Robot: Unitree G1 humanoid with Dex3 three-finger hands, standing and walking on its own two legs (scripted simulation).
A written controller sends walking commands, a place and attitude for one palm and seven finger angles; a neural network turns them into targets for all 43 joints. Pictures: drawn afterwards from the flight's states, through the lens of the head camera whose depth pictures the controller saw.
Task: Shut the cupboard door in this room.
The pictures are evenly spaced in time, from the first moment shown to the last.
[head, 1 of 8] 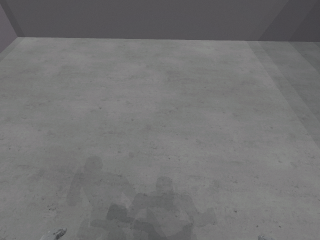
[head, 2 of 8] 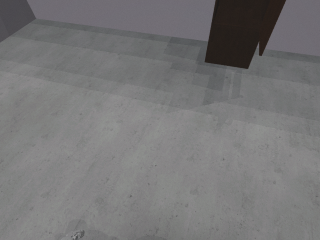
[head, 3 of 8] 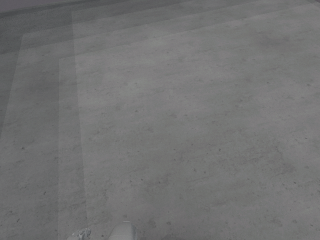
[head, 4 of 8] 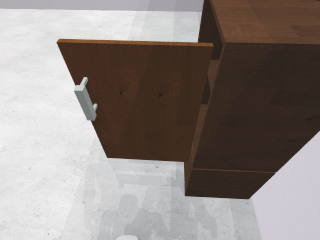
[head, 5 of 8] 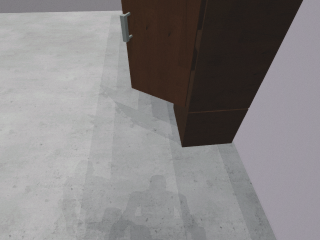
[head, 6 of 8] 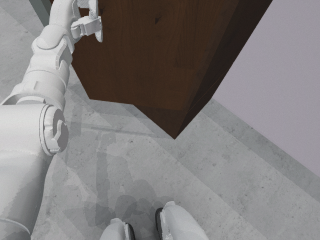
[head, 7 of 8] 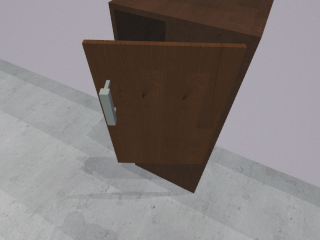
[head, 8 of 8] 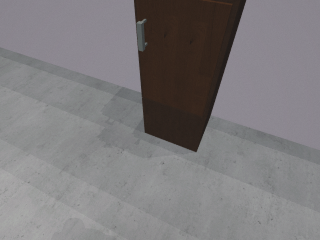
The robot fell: no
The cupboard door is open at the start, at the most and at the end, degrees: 89 89 0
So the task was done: yes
